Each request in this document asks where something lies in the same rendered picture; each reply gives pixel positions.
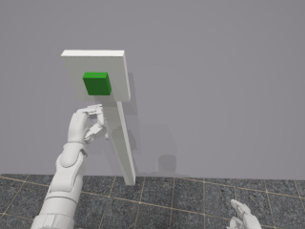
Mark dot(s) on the button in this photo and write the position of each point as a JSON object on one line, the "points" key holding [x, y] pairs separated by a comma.
{"points": [[97, 83]]}

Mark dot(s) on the panel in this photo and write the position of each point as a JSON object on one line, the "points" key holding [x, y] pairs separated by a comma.
{"points": [[113, 62]]}

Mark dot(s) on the robot left hand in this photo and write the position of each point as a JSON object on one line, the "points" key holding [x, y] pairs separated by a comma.
{"points": [[81, 130]]}

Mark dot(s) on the robot right hand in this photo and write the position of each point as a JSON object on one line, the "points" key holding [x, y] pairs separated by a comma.
{"points": [[248, 220]]}

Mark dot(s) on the robot left forearm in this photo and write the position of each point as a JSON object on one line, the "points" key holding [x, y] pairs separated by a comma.
{"points": [[63, 195]]}

